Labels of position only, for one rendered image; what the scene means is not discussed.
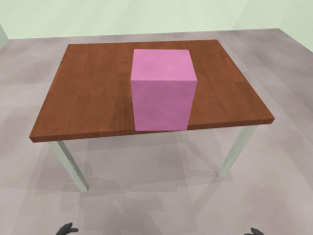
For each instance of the robot left hand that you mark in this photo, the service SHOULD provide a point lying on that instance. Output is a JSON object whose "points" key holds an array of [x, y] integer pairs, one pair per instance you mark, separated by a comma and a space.
{"points": [[67, 229]]}

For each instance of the table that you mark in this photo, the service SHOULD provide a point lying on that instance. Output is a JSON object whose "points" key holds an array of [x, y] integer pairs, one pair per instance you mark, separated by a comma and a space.
{"points": [[91, 97]]}

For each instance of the carton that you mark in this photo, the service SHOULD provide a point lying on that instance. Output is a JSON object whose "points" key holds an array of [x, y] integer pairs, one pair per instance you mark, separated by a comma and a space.
{"points": [[163, 85]]}

